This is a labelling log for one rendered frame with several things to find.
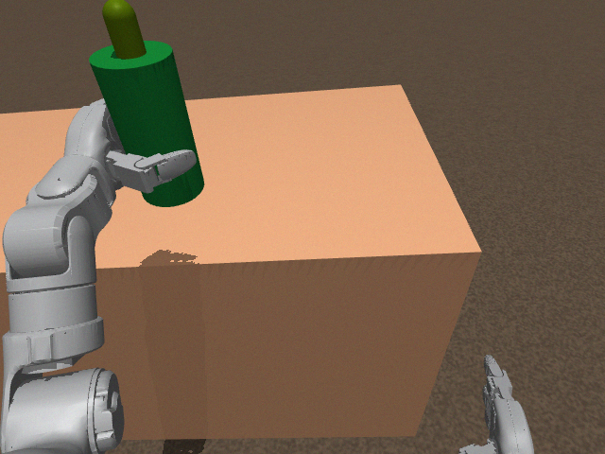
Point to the right robot hand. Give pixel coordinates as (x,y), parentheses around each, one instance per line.
(504,417)

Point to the left robot hand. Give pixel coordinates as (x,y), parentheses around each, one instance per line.
(93,134)

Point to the bottle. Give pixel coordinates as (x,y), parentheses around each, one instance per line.
(140,83)

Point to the left robot arm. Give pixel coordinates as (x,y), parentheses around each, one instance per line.
(49,248)

